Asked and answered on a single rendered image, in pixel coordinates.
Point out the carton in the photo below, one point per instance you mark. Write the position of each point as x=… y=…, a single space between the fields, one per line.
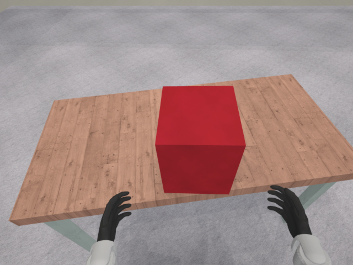
x=199 y=140

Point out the robot right hand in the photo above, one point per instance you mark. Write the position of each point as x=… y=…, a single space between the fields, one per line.
x=293 y=212

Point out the table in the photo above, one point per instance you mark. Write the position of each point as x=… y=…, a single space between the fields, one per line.
x=93 y=148

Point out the robot left hand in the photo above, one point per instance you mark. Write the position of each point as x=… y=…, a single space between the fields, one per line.
x=111 y=217

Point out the robot right forearm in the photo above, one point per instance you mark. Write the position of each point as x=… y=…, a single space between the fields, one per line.
x=307 y=250

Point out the robot left forearm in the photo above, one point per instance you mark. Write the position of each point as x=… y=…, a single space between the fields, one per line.
x=103 y=252

